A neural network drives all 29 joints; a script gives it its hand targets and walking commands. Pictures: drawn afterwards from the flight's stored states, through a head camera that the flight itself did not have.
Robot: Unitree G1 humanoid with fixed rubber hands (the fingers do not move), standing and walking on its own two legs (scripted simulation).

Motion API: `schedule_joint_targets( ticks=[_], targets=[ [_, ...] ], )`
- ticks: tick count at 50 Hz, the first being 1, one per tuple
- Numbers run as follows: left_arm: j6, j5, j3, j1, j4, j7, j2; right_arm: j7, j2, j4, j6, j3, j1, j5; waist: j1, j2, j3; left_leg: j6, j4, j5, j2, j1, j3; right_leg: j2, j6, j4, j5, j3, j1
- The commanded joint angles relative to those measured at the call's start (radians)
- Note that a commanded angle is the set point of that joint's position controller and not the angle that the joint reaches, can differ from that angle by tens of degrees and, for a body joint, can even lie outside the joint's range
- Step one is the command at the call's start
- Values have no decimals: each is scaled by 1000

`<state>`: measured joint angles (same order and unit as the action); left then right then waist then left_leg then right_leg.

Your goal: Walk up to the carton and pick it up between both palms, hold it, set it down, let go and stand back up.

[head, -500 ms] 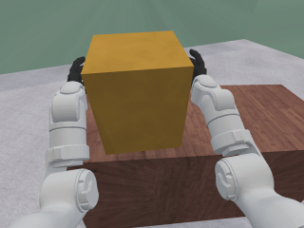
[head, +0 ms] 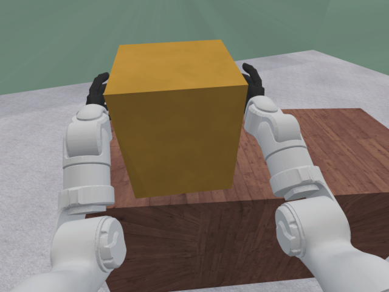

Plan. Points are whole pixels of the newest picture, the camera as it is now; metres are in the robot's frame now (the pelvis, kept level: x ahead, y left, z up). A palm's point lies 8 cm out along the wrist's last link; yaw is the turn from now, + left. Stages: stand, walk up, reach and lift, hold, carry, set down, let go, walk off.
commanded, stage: hold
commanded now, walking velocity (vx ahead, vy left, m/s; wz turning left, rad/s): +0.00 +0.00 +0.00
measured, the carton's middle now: (177, 119) +0.40 +0.01 +0.22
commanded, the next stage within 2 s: none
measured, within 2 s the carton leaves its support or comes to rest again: neither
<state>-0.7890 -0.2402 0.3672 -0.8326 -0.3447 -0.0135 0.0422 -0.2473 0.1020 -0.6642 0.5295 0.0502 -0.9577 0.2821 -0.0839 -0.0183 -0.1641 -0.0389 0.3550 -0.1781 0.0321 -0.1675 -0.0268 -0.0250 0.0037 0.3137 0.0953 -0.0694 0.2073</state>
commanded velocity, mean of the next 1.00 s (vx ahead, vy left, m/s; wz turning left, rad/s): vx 0.00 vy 0.00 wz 0.00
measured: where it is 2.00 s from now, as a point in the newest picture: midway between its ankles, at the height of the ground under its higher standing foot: outside the picture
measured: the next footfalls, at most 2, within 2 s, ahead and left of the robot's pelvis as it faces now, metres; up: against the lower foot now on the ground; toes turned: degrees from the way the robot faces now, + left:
none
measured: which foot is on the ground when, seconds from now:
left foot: down 0.00-1.00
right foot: down 0.00-1.00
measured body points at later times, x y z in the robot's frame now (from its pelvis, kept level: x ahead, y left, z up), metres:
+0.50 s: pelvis +0.00 +0.00 +0.00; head -0.06 +0.01 +0.45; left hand +0.40 +0.16 +0.25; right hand +0.40 -0.14 +0.27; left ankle +0.01 +0.14 -0.75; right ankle +0.05 -0.12 -0.75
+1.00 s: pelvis +0.00 +0.00 +0.00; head -0.06 +0.01 +0.45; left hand +0.40 +0.16 +0.25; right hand +0.40 -0.14 +0.27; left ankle +0.01 +0.14 -0.75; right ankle +0.05 -0.12 -0.75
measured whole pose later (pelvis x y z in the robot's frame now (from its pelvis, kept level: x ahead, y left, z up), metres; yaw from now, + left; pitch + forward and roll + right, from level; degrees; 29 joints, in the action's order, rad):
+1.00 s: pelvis +0.00 +0.00 +0.00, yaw +0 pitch -1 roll +0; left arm -0.79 -0.24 0.37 -0.83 -0.34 -0.01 0.04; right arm -0.25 0.10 -0.66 0.54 0.05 -0.96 0.29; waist -0.08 -0.02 -0.16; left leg -0.04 0.36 -0.18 0.03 -0.17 -0.03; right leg -0.02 0.00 0.31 0.10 -0.07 0.21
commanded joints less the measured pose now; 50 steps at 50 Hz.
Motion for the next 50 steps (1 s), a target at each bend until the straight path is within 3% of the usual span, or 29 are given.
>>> schedule_joint_targets(
  ticks=[1,11,22,24,30,35,44,46,48,50],
  targets=[
    [54,129,-395,-699,215,174,-544,129,-628,290,-4,-299,-663,143,-3,54,-321,6,-65,74,-89,-20,10,90,25,-8,-67,43,-461],
    [57,128,-390,-726,207,172,-543,137,-640,281,-7,-294,-688,140,2,56,-324,11,-75,37,-87,-41,11,89,22,-9,-38,45,-463],
    [54,137,-401,-690,215,172,-536,122,-634,316,-1,-323,-668,161,-2,40,-344,7,-54,96,-95,-10,10,90,31,-7,-98,49,-465],
    [54,121,-376,-710,192,173,-534,130,-636,282,3,-304,-681,150,8,48,-306,11,-70,38,-89,-31,9,89,26,-13,-31,46,-451],
    [56,131,-393,-723,189,174,-549,134,-633,286,-3,-286,-696,139,-1,56,-306,12,-77,16,-85,-50,8,90,22,-10,-17,44,-449],
    [57,141,-404,-709,239,173,-543,131,-642,313,-3,-313,-671,154,3,57,-357,7,-65,96,-91,-22,9,89,25,0,-99,48,-485],
    [50,137,-408,-693,212,173,-552,127,-620,296,6,-298,-654,150,-12,63,-326,-2,-61,84,-90,-13,6,91,25,-11,-76,44,-459],
    [52,141,-410,-692,231,173,-546,125,-631,311,7,-314,-658,162,-11,55,-343,0,-54,111,-91,-8,6,93,27,-5,-108,46,-471],
    [48,125,-382,-689,193,176,-533,126,-625,297,8,-309,-670,154,-1,46,-312,8,-65,61,-92,-27,11,88,28,-13,-65,50,-460],
    [57,147,-411,-715,236,171,-547,128,-643,318,3,-311,-675,154,-3,59,-356,5,-64,75,-88,-22,6,91,27,-4,-71,45,-463]
  ],
)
